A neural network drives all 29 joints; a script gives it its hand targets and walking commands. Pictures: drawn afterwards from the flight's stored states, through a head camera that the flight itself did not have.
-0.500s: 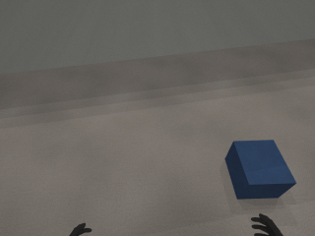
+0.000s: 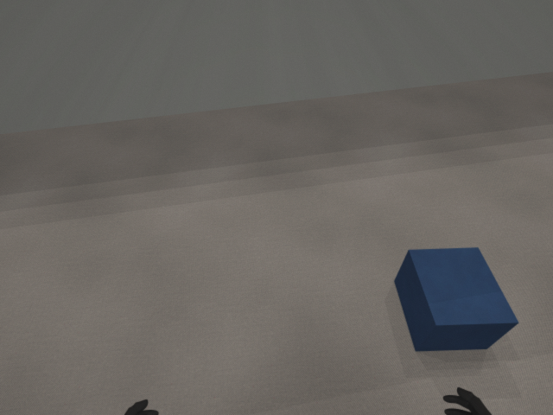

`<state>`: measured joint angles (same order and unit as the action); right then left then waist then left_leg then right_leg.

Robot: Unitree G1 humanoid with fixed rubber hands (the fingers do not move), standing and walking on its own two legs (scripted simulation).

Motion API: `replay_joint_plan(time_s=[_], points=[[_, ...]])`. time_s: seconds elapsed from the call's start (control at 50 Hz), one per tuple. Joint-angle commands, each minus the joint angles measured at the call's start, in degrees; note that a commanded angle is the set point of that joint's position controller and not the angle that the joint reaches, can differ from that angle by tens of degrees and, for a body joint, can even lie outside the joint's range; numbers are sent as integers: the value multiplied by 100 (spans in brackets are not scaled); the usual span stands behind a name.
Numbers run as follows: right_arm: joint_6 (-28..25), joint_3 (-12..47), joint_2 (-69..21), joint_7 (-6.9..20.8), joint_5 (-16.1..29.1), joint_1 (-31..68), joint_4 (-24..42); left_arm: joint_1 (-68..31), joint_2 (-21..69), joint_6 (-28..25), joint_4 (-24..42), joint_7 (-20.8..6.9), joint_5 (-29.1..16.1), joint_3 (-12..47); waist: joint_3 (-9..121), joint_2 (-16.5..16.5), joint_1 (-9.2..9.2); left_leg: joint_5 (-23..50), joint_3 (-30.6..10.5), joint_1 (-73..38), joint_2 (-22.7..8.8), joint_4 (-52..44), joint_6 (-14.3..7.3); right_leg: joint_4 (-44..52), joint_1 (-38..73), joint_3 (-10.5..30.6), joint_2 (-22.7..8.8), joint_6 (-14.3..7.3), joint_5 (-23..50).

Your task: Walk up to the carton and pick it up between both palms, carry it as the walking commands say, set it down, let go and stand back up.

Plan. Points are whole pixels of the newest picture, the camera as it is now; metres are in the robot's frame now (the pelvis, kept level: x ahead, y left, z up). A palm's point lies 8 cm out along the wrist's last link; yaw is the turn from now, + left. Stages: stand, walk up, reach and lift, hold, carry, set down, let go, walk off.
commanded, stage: walk up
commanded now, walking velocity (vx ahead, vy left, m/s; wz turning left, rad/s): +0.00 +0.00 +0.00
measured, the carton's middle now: (447, 298) +0.65 -0.57 -0.65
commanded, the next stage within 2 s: none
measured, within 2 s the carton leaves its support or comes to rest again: neither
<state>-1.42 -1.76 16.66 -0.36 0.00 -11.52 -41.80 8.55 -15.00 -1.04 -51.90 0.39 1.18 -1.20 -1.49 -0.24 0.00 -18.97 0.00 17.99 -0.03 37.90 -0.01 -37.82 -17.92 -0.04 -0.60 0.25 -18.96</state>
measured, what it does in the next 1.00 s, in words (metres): steps on the spot, turning right: left foot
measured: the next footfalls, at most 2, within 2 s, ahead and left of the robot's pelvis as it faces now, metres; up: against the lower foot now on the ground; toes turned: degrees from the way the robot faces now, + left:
left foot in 0.94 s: +0.11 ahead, +0.08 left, +0.00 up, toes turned -12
right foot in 1.38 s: +0.15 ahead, -0.40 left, +0.00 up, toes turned -31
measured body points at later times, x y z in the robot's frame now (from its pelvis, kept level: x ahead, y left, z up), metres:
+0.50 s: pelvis -0.03 -0.04 +0.00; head +0.01 -0.08 +0.44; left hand +0.10 +0.22 -0.12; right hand +0.05 -0.32 -0.14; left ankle +0.00 +0.11 -0.70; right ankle -0.02 -0.13 -0.72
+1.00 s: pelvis +0.03 -0.03 +0.01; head +0.05 -0.04 +0.46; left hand +0.11 +0.22 -0.13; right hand +0.11 -0.34 -0.09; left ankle +0.08 +0.09 -0.72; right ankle -0.03 -0.14 -0.69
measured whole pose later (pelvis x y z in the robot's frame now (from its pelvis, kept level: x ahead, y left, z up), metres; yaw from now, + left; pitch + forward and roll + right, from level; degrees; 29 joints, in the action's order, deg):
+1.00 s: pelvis +0.03 -0.03 +0.01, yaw -19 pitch +1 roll +1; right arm -1.3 -2.3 16.3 -1.4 0.0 -7.6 -45.0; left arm 20.6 -14.8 0.6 -53.3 -2.5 1.4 -1.1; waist -0.8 1.6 4.5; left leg -12.1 6.4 13.8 -2.9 26.9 1.6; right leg -49.5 -22.1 6.0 2.9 -1.8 -18.6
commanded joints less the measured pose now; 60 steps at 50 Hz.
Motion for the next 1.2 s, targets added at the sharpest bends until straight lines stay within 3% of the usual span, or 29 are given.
replay_joint_plan(time_s=[0.0, 0.1, 0.12, 0.14, 0.16, 0.2, 0.24, 0.28, 0.36, 0.38, 0.4, 0.42, 0.44, 0.46, 0.48, 0.54, 0.56, 0.64, 0.68, 0.78, 0.82, 0.84, 0.86, 0.88, 0.9, 0.92, 0.98, 1.06, 1.18], points=[[-203, -319, 1335, -35, -111, 269, -94, -372, -1472, -262, 242, -15, 6, -317, 505, 58, -29, 1211, -561, -436, -602, -809, -374, 971, 332, 540, -548, -409, 1120], [-210, -301, 1335, -24, -96, 300, -220, -381, -1498, -244, 154, -15, -1, -320, 459, 12, -14, 1147, -627, -402, -627, -983, -363, 1024, 347, 499, -528, -399, 1009], [116, -100, 749, 77, -115, 27, -302, -380, -631, 20, 468, -173, -98, -103, 442, -454, -224, -1063, -937, -630, -1092, -1112, -524, 694, -113, 446, -752, -202, -833], [248, -264, 948, -140, -151, 214, -174, -383, -732, 125, 498, -156, 81, -120, -138, -559, -224, 503, -722, -876, -1189, -1122, -344, 381, -945, 709, -442, -223, 1381], [311, -290, 973, -217, -138, 12, -125, -266, -722, 182, 538, -143, 97, -156, 39, -618, -200, 1329, -588, -1039, -1282, -1077, -385, 171, -921, 449, -369, -124, 1953], [363, -272, 1019, -281, -98, -50, -229, -148, -672, 257, 564, -138, 110, -202, 171, -844, -147, 1860, -696, -966, -1676, -1230, -569, -304, -874, 190, -115, 10, 1177], [418, -302, 1147, -259, -107, 257, -164, -12, -631, 350, 516, -162, 77, -212, 303, -1196, -43, 1322, -1116, -837, -2243, -1582, -837, -1256, -860, 60, 64, 42, -319], [448, -309, 1144, -255, -142, 487, -96, 44, -578, 420, 632, -190, 102, -220, 147, -1298, 36, 740, -996, -547, -2382, -1780, -871, -1627, -812, 66, -139, 82, -991], [530, -336, 952, -201, -152, 937, -108, 527, -519, 378, 509, -200, 89, -163, -103, -583, 420, 247, 200, 108, -1441, -660, -247, 755, 467, 55, -169, -135, 72], [554, -312, 613, -169, -152, 613, -90, 718, -856, 303, 470, -178, 127, -210, 7, 969, 408, -502, 870, 376, -716, 993, -69, 1805, 663, 1367, -954, -337, 769], [577, -254, 408, -150, -144, 602, 83, 894, -1431, 255, 551, -154, 132, -345, -90, 2025, 512, -1596, 572, 1662, -62, 2203, 202, 2282, 980, 3348, -1951, -695, 1894], [585, -287, 459, -157, -120, 692, 97, 1051, -1414, 236, 515, -111, 129, -345, -120, 1678, 447, -1677, 240, 1789, -190, 2775, 153, 2301, 857, 3303, -2071, -917, 2498], [571, -342, 571, -136, -117, 822, 159, 966, -1277, 227, 599, -97, 116, -348, -106, 1373, 399, -1377, 138, 1724, -197, 2882, 131, 2372, 759, 3017, -1883, -863, 2159], [504, -320, 638, -116, -107, 713, -4, 690, -1139, 263, 607, -251, 105, -298, 201, 1557, 386, -892, 89, 1195, -339, 2657, 25, 2782, 435, 2620, -1240, -707, -1582], [455, -298, 738, -89, -135, 729, -158, 258, -1213, 312, 808, -297, 139, -312, 164, 1785, 348, -833, 394, 1159, -286, 2679, 226, 2949, 138, 2519, -1106, -824, -2633], [257, -282, 552, -1, -80, 850, -209, 698, -1013, 174, 604, -247, 136, -315, 376, 1070, 510, -660, 380, 1314, -241, 2027, 323, 2627, 988, 2444, -995, -887, -1122], [175, -241, 467, 5, -77, 977, -177, 936, -981, 102, 526, -220, 99, -325, 485, 927, 636, -702, 352, 1570, -246, 1771, 314, 2427, 1651, 2483, -1084, -997, 13], [29, -188, 309, 31, -3, 1302, -90, 1919, -908, -7, 94, -180, 103, -353, 1049, 823, 965, -1057, 421, 1770, -64, 1181, 315, 1728, 3240, 2414, -1060, -922, 2813], [46, -166, 259, 29, 22, 1408, 26, 2091, -972, -2, 26, -193, 120, -318, 890, 912, 968, -1139, 366, 1545, 0, 947, 336, 1887, 2868, 2809, -1183, -966, 2702], [-25, -117, 116, 9, 25, 1003, -43, 1419, -924, 13, 214, -220, 99, -323, 743, 1016, 616, -750, 419, 488, -80, -143, 365, 2108, 1554, 2718, -1036, -1018, 1654], [-39, -113, 161, -26, 6, 339, -293, 775, -822, 14, 380, -267, 83, -253, 713, 733, 79, 40, 360, -1381, -208, -1248, 236, 1781, -100, 2263, -629, -756, 895], [-50, -193, 391, -96, -38, -501, -588, 364, -746, -36, 519, -293, 60, -219, 943, 540, -421, 630, 136, -3191, -467, -1774, 86, 1133, -1516, 1804, -251, -472, 764], [-54, -351, 936, -189, -115, -1270, -811, 165, -505, -107, 738, -291, 75, -130, 1282, -553, -776, 9, -990, -4461, -1648, -2477, -186, -111, -2815, 1179, 250, -151, -195], [-30, -514, 1482, -273, -211, -1667, -856, 229, -408, -99, 842, -279, 120, -136, 1415, -1454, -759, -819, -2322, -4367, -3137, -2640, -422, -1914, -3423, 689, 204, -96, -673], [-21, -494, 1448, -266, -227, -1261, -768, 284, -480, -19, 775, -285, 214, -235, 995, -899, -443, -1455, -2188, -3436, -3294, -2792, -477, -2743, -3354, 798, -252, 6, -531], [3, -459, 1343, -274, -237, -688, -666, 419, -449, 93, 746, -390, 271, -270, 314, -814, -110, -1757, -1805, -2492, -3120, -2946, -386, -3036, -3212, 796, -451, 94, -170], [18, -458, 1131, -255, -114, 154, -389, 585, -683, 305, 692, -590, 214, -363, -682, -657, 241, -1665, -841, -1115, -2761, -3089, -360, -3236, -2789, 550, -683, 197, 586], [-10, -458, 921, -226, -91, -583, -559, 211, -466, 360, 693, -726, 151, -242, -1148, -338, 176, -464, -10, -1204, -2491, -2877, -170, -3016, -3111, 269, -741, 377, 1067], [-6, -483, 980, -68, 8, -657, -557, -23, -422, 308, 740, -773, -5, -165, -711, -937, 166, 2, 718, -1317, -2138, -2765, -39, -1548, -2244, 26, -853, 498, 1504]])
